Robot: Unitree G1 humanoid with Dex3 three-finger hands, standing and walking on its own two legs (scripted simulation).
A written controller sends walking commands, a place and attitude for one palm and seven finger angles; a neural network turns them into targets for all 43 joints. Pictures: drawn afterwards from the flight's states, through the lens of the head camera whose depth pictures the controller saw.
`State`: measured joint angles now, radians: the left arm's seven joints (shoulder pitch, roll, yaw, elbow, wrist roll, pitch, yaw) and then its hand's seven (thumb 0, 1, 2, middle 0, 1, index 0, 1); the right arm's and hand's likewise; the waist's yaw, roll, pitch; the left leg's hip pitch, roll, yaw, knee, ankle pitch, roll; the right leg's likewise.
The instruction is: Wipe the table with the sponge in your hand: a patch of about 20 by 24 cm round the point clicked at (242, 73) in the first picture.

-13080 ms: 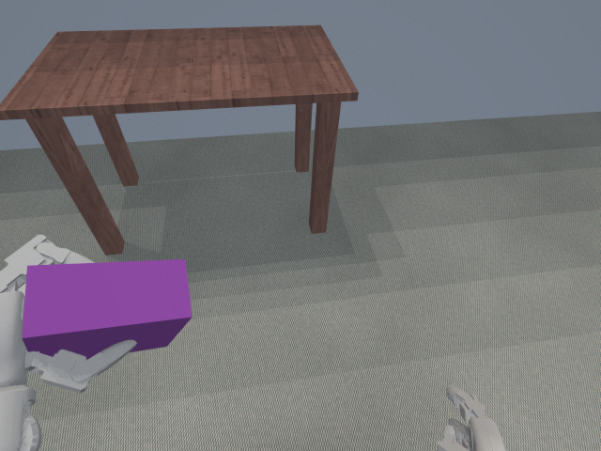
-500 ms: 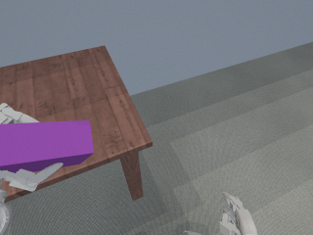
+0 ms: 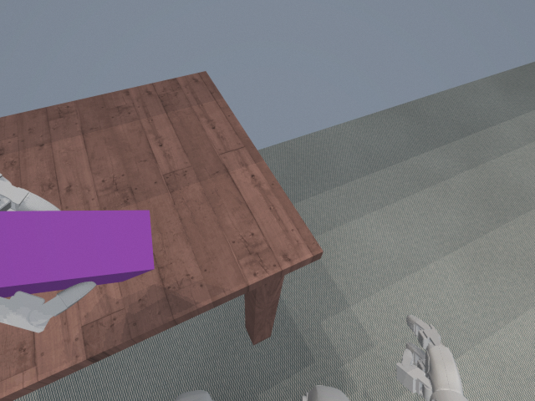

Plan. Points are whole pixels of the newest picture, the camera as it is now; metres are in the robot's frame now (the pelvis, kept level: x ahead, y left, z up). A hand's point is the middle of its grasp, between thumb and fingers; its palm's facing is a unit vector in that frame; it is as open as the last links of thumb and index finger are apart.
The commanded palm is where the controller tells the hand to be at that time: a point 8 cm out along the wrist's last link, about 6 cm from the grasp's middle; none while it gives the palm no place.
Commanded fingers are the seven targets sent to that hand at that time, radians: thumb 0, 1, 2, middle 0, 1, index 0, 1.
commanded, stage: come to a stop and stand still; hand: left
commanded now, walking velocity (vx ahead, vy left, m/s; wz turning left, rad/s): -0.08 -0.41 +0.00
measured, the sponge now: (93, 253) +0.25 +0.20 +0.15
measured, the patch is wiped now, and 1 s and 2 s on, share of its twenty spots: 0.00 0.00 0.00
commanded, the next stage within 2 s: look again from close up in 1.00 s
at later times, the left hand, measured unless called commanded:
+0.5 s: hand out of the picture +0.24 +0.28 +0.18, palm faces +0.39 -0.88 -0.28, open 10.1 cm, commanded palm +0.17 +0.32 +0.20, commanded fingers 0.00 0.10 1.30 -1.20 -1.60 -1.20 -1.60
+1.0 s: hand (20, 265) +0.24 +0.27 +0.14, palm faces +0.28 -0.86 -0.43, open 10.1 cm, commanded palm +0.18 +0.32 +0.20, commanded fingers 0.00 0.10 1.30 -1.20 -1.60 -1.20 -1.60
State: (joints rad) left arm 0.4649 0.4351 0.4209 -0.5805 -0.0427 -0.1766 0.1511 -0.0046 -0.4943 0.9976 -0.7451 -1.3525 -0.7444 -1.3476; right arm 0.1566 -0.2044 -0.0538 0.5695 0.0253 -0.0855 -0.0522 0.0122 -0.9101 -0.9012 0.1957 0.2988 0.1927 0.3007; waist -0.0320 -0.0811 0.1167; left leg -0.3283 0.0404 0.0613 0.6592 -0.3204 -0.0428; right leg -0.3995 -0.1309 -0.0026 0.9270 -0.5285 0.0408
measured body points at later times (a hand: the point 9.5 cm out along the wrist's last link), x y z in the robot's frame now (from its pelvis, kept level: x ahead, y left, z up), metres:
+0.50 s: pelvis +0.01 +0.04 +0.03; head +0.02 +0.07 +0.48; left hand +0.21 +0.32 +0.20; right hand +0.20 -0.18 -0.03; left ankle +0.02 +0.15 -0.72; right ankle +0.02 -0.08 -0.72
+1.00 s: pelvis +0.02 +0.03 +0.02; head +0.07 +0.05 +0.47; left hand +0.22 +0.32 +0.16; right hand +0.18 -0.21 -0.06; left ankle +0.02 +0.15 -0.72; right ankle +0.02 -0.07 -0.72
